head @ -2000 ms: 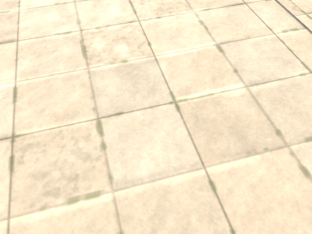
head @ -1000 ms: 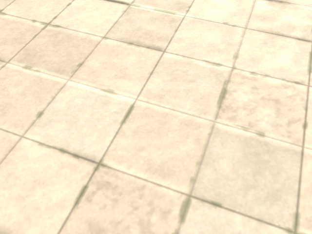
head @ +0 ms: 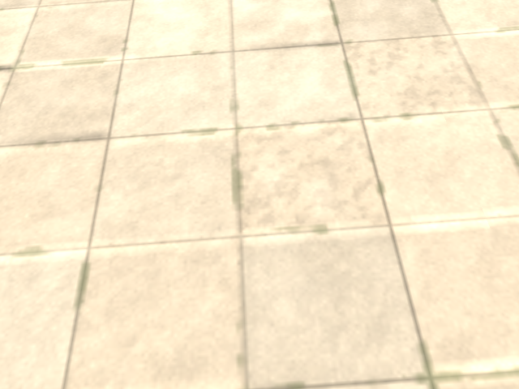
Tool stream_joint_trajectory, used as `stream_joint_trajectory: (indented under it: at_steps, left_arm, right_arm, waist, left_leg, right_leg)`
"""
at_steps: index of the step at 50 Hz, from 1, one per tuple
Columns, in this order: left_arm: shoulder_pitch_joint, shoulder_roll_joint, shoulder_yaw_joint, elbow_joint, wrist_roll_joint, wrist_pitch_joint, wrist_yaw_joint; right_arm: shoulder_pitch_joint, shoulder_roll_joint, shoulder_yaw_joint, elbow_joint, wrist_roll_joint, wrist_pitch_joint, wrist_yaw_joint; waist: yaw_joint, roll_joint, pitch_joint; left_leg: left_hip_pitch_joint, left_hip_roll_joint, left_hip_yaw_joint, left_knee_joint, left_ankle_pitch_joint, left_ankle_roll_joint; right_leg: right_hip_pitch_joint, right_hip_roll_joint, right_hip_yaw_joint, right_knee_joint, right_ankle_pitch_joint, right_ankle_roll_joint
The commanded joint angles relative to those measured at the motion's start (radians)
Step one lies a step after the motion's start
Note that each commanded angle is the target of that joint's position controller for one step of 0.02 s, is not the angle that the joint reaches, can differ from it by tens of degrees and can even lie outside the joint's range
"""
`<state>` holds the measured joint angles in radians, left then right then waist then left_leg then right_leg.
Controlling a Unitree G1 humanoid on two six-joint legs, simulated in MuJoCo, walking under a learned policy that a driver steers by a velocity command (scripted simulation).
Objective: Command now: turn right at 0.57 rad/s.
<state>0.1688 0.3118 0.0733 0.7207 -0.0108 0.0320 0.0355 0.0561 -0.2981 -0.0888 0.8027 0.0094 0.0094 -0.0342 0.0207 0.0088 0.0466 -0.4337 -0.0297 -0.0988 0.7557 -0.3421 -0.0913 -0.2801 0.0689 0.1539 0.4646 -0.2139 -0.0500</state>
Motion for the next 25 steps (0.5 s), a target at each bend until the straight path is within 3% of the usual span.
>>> stream_joint_trajectory:
  at_steps: [1, 3, 5, 6, 7, 8, 9, 10, 11, 14, 18, 20, 23, 25]
  left_arm:
    - [-0.021, 0.182, 0.049, -0.067, -0.002, -0.002, -0.001]
    - [-0.044, 0.178, 0.047, -0.076, -0.008, 0.004, 0.0]
    - [-0.072, 0.161, 0.04, -0.09, -0.019, 0.013, 0.006]
    - [-0.031, 0.113, 0.026, -0.091, -0.006, 0.012, 0.007]
    - [0.022, 0.076, 0.018, -0.103, -0.005, 0.004, 0.005]
    - [0.025, 0.153, 0.035, -0.095, 0.011, -0.008, 0.004]
    - [0.019, 0.19, 0.049, -0.081, 0.002, -0.013, 0.001]
    - [0.017, 0.172, 0.048, -0.068, 0.005, -0.012, -0.002]
    - [0.009, 0.149, 0.042, -0.064, 0.009, -0.014, -0.004]
    - [-0.04, 0.093, 0.021, -0.069, -0.001, -0.042, -0.02]
    - [-0.117, 0.044, -0.005, -0.091, 0.001, -0.078, -0.031]
    - [-0.12, 0.048, -0.008, -0.091, -0.006, -0.089, -0.038]
    - [-0.066, 0.065, -0.003, -0.073, -0.015, -0.098, -0.043]
    - [0.079, 0.094, 0.018, -0.027, -0.02, -0.097, -0.031]
  right_arm:
    - [-0.022, -0.092, -0.019, -0.064, 0.004, -0.027, 0.01]
    - [0.012, -0.098, -0.021, -0.055, 0.006, -0.039, 0.02]
    - [0.083, -0.114, -0.029, -0.03, 0.003, -0.047, 0.027]
    - [0.108, -0.172, -0.04, -0.029, -0.013, -0.044, 0.023]
    - [0.09, -0.239, -0.049, -0.032, -0.034, -0.033, 0.018]
    - [0.096, -0.192, -0.038, -0.041, -0.044, -0.038, 0.02]
    - [0.07, -0.145, -0.023, -0.052, -0.032, -0.043, 0.018]
    - [0.054, -0.124, -0.017, -0.047, -0.012, -0.046, 0.016]
    - [0.061, -0.113, -0.011, -0.042, 0.003, -0.05, 0.012]
    - [0.143, -0.12, -0.005, -0.009, -0.001, -0.06, 0.005]
    - [0.187, -0.162, -0.012, 0.007, 0.006, -0.071, 0.009]
    - [0.207, -0.184, -0.016, 0.014, 0.01, -0.071, 0.019]
    - [0.219, -0.192, -0.014, 0.024, 0.028, -0.065, 0.033]
    - [0.221, -0.137, 0.008, 0.029, 0.023, -0.065, 0.04]
  waist:
    - [0.006, -0.173, -0.129]
    - [-0.011, -0.179, -0.138]
    - [-0.053, -0.156, -0.142]
    - [-0.033, -0.029, -0.176]
    - [0.022, 0.232, -0.152]
    - [-0.01, 0.214, -0.143]
    - [-0.009, 0.149, -0.108]
    - [-0.006, 0.138, -0.075]
    - [-0.02, 0.158, -0.048]
    - [-0.064, 0.145, -0.012]
    - [-0.1, 0.151, -0.01]
    - [-0.101, 0.157, -0.003]
    - [-0.057, 0.135, 0.005]
    - [0.027, 0.098, -0.039]
  left_leg:
    - [0.01, -0.016, 0.002, -0.087, -0.017, 0.008]
    - [0.073, -0.021, 0.005, -0.199, 0.016, 0.023]
    - [0.233, 0.009, 0.015, -0.416, 0.224, 0.054]
    - [0.357, 0.173, -0.118, -0.441, 0.324, 0.112]
    - [0.428, 0.343, -0.36, -0.463, 0.442, 0.267]
    - [0.379, 0.433, -0.464, -0.496, 0.279, 0.373]
    - [0.354, 0.379, -0.397, -0.517, 0.056, 0.355]
    - [0.352, 0.31, -0.334, -0.536, -0.126, 0.305]
    - [0.37, 0.28, -0.31, -0.556, -0.192, 0.28]
    - [0.382, 0.247, -0.23, -0.6, -0.14, 0.277]
    - [0.352, 0.241, -0.152, -0.609, -0.012, 0.281]
    - [0.297, 0.245, -0.126, -0.603, 0.009, 0.287]
    - [0.206, 0.257, -0.129, -0.565, 0.007, 0.285]
    - [0.087, 0.213, -0.109, -0.452, 0.061, 0.241]
  right_leg:
    - [0.15, -0.244, 0.302, -0.071, 0.364, -0.173]
    - [0.155, -0.227, 0.337, -0.04, 0.395, -0.155]
    - [0.092, -0.165, 0.322, 0.014, 0.279, -0.091]
    - [-0.005, -0.096, 0.235, 0.147, 0.055, -0.037]
    - [-0.228, 0.085, 0.051, 0.307, -0.381, 0.022]
    - [-0.295, 0.025, 0.037, 0.519, -0.434, 0.057]
    - [-0.318, -0.012, 0.04, 0.59, -0.347, 0.061]
    - [-0.345, -0.028, 0.022, 0.6, -0.276, 0.073]
    - [-0.385, -0.033, 0.017, 0.602, -0.225, 0.085]
    - [-0.389, -0.053, -0.056, 0.521, -0.131, 0.1]
    - [-0.271, -0.097, -0.141, 0.274, -0.085, 0.102]
    - [-0.171, -0.086, -0.171, 0.173, -0.093, 0.089]
    - [0.009, -0.066, -0.196, 0.012, -0.003, 0.051]
    - [0.268, -0.067, -0.177, -0.063, 0.024, 0.021]
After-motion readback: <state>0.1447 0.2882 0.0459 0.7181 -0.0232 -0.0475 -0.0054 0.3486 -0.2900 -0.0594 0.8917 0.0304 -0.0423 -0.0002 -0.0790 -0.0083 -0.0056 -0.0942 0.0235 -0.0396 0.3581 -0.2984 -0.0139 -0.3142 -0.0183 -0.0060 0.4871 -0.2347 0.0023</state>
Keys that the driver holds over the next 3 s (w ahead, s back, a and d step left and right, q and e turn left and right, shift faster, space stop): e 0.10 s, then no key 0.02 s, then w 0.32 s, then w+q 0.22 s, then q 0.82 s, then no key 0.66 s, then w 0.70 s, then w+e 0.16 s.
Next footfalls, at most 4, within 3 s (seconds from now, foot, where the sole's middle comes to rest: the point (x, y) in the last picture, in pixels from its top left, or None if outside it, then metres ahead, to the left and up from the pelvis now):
0.12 left None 0.06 0.14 -0.78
0.52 right None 0.12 -0.14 -0.78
0.94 left None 0.41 0.06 -0.78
1.42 right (353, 383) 0.46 -0.15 -0.78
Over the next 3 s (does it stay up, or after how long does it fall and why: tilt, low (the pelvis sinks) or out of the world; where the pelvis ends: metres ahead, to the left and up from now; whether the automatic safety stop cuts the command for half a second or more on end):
stays up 0.66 0.11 -0.02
